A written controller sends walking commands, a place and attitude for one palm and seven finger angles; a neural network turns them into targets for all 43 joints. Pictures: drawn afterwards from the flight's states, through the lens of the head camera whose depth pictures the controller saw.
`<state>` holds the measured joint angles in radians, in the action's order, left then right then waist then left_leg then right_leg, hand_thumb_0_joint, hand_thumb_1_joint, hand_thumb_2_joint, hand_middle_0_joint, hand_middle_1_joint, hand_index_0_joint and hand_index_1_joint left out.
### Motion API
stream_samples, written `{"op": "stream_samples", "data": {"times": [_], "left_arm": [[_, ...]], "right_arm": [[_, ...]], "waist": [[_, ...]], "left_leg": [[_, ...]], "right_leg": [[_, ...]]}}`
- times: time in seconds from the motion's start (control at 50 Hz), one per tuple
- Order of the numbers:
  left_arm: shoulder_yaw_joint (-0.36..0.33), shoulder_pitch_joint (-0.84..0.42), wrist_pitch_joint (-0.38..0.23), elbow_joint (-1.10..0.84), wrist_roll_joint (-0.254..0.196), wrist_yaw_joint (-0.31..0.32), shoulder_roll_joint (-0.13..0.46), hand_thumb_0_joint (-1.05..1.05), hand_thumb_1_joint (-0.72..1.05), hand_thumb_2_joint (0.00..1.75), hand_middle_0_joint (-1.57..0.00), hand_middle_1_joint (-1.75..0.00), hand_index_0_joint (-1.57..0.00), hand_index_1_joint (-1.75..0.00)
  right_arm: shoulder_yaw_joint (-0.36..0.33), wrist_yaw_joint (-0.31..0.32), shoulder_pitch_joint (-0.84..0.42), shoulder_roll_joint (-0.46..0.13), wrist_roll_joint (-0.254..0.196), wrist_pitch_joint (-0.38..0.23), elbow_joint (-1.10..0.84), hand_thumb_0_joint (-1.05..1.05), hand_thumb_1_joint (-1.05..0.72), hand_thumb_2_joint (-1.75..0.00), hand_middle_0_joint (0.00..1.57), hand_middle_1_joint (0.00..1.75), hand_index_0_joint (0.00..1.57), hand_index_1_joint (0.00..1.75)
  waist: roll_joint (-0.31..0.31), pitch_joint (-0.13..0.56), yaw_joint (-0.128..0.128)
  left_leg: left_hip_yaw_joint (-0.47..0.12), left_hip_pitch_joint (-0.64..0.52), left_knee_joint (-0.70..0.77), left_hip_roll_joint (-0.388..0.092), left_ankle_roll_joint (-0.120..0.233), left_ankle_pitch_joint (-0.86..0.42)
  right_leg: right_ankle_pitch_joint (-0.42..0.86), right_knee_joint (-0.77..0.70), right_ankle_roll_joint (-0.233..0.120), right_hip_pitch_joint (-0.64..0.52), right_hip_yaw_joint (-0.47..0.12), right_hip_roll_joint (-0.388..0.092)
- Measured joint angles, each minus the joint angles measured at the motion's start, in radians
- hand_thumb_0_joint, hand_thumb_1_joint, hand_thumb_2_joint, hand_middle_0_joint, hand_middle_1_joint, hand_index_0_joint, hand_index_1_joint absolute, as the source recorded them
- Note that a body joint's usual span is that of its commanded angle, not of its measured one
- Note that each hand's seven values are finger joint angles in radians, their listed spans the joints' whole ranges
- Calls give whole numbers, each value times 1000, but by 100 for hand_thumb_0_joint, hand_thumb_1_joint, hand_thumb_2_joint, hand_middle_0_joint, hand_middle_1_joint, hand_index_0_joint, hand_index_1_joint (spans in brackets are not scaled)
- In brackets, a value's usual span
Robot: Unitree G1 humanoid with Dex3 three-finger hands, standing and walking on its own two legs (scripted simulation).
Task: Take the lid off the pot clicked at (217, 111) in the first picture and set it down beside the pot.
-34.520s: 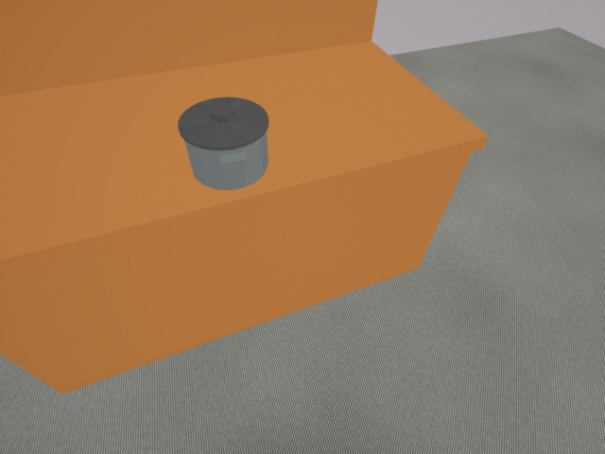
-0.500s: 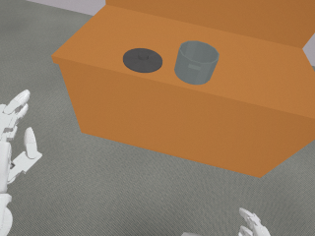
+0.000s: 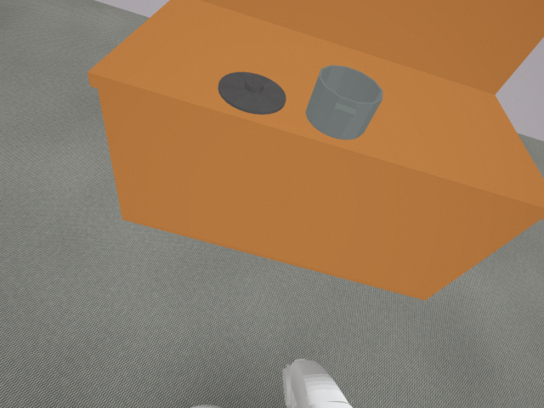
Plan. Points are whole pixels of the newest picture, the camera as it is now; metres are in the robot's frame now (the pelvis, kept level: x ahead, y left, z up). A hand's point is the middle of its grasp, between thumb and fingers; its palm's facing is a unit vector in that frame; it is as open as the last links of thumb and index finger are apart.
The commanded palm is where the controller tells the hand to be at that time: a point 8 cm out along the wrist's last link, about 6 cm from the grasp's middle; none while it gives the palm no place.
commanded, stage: stop stepping back and stand still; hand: left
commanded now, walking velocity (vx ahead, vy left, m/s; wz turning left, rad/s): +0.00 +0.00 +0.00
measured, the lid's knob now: (254, 84) +0.90 +0.09 -0.02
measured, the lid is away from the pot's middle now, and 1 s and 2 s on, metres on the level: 0.25 0.25 0.25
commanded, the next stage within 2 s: let the arm hang, fingers relaxed in 1.32 s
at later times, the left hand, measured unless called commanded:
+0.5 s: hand (90, 372) +0.19 +0.28 -0.19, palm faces -0.02 -0.99 -0.14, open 7.4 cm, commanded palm none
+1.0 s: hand (140, 288) +0.32 +0.23 -0.13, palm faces -0.07 -0.98 -0.18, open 7.4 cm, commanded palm none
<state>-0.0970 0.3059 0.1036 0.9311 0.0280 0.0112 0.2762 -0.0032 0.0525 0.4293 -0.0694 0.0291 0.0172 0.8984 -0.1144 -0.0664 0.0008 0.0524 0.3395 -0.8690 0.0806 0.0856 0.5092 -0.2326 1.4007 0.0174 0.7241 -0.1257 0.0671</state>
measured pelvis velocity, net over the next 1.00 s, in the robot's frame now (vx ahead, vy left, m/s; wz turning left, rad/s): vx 0.14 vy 0.07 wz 0.00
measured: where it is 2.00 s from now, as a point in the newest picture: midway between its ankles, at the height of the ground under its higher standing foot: outside the picture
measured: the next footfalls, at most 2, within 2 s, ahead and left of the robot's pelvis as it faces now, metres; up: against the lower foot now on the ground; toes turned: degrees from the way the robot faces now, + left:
right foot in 0.34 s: +0.11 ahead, -0.11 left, -0.01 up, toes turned -2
left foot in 0.44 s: +0.08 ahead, +0.20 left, +0.00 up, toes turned -2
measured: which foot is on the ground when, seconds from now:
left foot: down 0.00-0.30, up 0.32-0.42, down 0.44-0.94, up 0.96-1.00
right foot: up 0.00-0.32, down 0.34-0.44, up 0.46-0.90, down 0.92-1.00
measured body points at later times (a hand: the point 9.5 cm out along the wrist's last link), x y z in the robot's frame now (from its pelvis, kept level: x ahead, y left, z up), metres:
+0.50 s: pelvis +0.08 +0.11 -0.01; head +0.13 +0.16 +0.44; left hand +0.19 +0.33 -0.18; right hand +0.04 -0.13 -0.13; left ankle +0.04 +0.20 -0.70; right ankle +0.06 -0.09 -0.67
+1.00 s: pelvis +0.14 +0.07 +0.02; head +0.20 +0.08 +0.47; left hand +0.32 +0.28 -0.11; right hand +0.09 -0.17 -0.12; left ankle +0.05 +0.19 -0.67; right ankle +0.16 -0.06 -0.70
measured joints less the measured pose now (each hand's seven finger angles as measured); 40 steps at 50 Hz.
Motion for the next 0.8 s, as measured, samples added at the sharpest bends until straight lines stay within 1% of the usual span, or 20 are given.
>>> {"op": "stream_samples", "data": {"times": [0.06,0.12,0.22,0.24,0.28,0.3,0.32,0.34,0.36,0.38,0.4,0.42,0.44,0.46,0.5,0.52,0.54,0.6,0.68,0.8], "left_arm": [[15,-32,-30,-12,-10,0,-18,0,93,90,-20,-30,-20,-30],[27,-45,-53,-17,-15,0,-38,0,92,90,-20,-30,-20,-30],[29,-81,-60,-2,-20,6,-65,0,91,90,-20,-30,-20,-30],[27,-92,-59,3,-23,8,-72,0,91,90,-20,-30,-20,-30],[24,-113,-59,3,-30,8,-91,0,91,90,-20,-30,-20,-30],[26,-125,-65,-8,-32,8,-96,0,91,90,-20,-30,-20,-30],[29,-128,-76,-32,-34,12,-93,0,91,90,-20,-30,-20,-30],[29,-123,-86,-54,-30,23,-85,0,91,90,-20,-30,-20,-30],[26,-120,-92,-55,-20,38,-84,0,90,90,-20,-30,-21,-30],[22,-122,-89,-43,-8,47,-90,0,90,90,-20,-30,-21,-30],[21,-129,-79,-27,-2,47,-97,0,90,90,-20,-30,-20,-30],[21,-137,-68,-16,1,44,-99,0,90,90,-20,-30,-20,-30],[23,-143,-63,-10,1,40,-103,0,90,90,-20,-30,-20,-30],[25,-149,-58,-9,-4,38,-105,0,90,90,-20,-30,-20,-30],[25,-162,-42,-15,-15,33,-84,0,91,90,-20,-30,-20,-30],[20,-172,-34,-18,-16,31,-71,0,91,90,-20,-30,-20,-30],[15,-186,-29,-21,-17,30,-59,0,91,90,-20,-30,-20,-30],[9,-238,-32,-45,-13,25,-29,0,91,90,-20,-30,-20,-30],[14,-260,-48,-82,-11,13,-14,0,91,90,-20,-30,-20,-30],[30,-281,-44,-90,-5,3,-20,0,91,90,-20,-30,-20,-30]], "right_arm": [[5,-1,28,20,-13,-15,42,1,-91,-90,20,30,21,30],[3,5,47,28,-19,-34,62,1,-90,-90,20,30,21,30],[0,22,57,45,-15,-51,97,1,-90,-90,20,30,21,30],[-3,27,52,49,-15,-47,107,1,-90,-90,20,30,21,30],[-16,36,28,54,-23,-26,128,1,-90,-90,20,30,21,30],[-25,34,14,57,-37,-12,133,1,-90,-90,20,30,21,30],[-34,22,11,61,-55,-1,127,1,-90,-90,20,30,21,30],[-40,9,19,59,-60,5,110,1,-90,-90,20,30,21,30],[-46,-1,24,47,-57,6,95,1,-90,-90,20,30,21,30],[-52,-10,16,25,-47,5,87,1,-90,-90,20,30,21,30],[-59,-19,3,2,-38,6,78,1,-90,-90,20,30,21,30],[-62,-22,-6,-17,-32,6,61,1,-90,-90,20,30,21,30],[-62,-19,-9,-36,-28,-1,44,0,-90,-90,20,30,21,30],[-62,-14,-19,-48,-23,-9,39,0,-90,-90,20,30,21,30],[-56,-2,-50,-40,-5,-8,42,0,-91,-90,20,30,20,30],[-51,3,-60,-26,3,-9,44,0,-91,-90,20,30,20,30],[-44,8,-67,-12,7,-11,43,0,-91,-90,20,30,20,30],[-25,22,-86,24,12,-20,39,1,-92,-90,20,30,20,30],[-36,29,-98,4,2,-32,44,2,-94,-90,20,30,21,30],[-60,28,-78,-43,0,-41,35,1,-92,-90,20,30,21,30]], "waist": [[40,23,2],[77,45,-18],[82,49,-51],[76,42,-53],[70,16,-47],[61,-6,-41],[32,-19,-32],[-2,-20,-25],[-14,-16,-26],[5,-16,-36],[37,-17,-57],[57,-17,-77],[73,-12,-84],[84,-5,-89],[68,-12,-94],[56,-15,-93],[48,-17,-90],[34,-37,-72],[59,-49,-59],[95,-51,-92]], "left_leg": [[-25,-63,203,1,-21,-103],[-51,-122,376,-1,-25,-188],[-56,-196,516,18,-12,-250],[-48,-210,528,25,-36,-260],[-26,-215,506,39,-150,-296],[-13,-158,390,54,-245,-332],[-10,-40,108,85,-303,-252],[-19,69,-174,111,-274,-138],[-38,137,-353,101,-137,-63],[-76,160,-406,51,10,-29],[-123,150,-339,-11,39,-36],[-152,120,-186,-68,22,-94],[-154,77,-59,-105,-79,-111],[-136,65,-38,-109,-119,-18],[-99,64,-67,-90,-82,62],[-85,57,-55,-81,-35,51],[-80,48,-32,-76,-12,33],[-82,20,81,-72,-41,-24],[-79,-26,238,-94,-37,-103],[-78,-108,349,-123,-50,-134]], "right_leg": [[64,-86,9,-10,1,-13],[83,-194,11,-46,25,-29],[24,-346,7,-133,83,-45],[-7,-398,3,-162,98,-45],[-87,-603,-23,-260,151,-44],[-78,-753,-67,-333,187,-52],[35,-862,-135,-388,205,-78],[136,-894,-184,-418,184,-106],[94,-885,-152,-433,175,-134],[-12,-859,-61,-442,181,-140],[-77,-821,19,-439,188,-133],[-116,-771,67,-422,186,-132],[-144,-697,75,-384,178,-135],[-212,-598,62,-331,148,-129],[-300,-393,30,-258,61,-92],[-315,-310,24,-234,43,-75],[-319,-248,21,-214,42,-61],[-277,-166,24,-167,70,-37],[-223,-226,35,-140,106,-25],[-186,-474,29,-185,129,-51]]}}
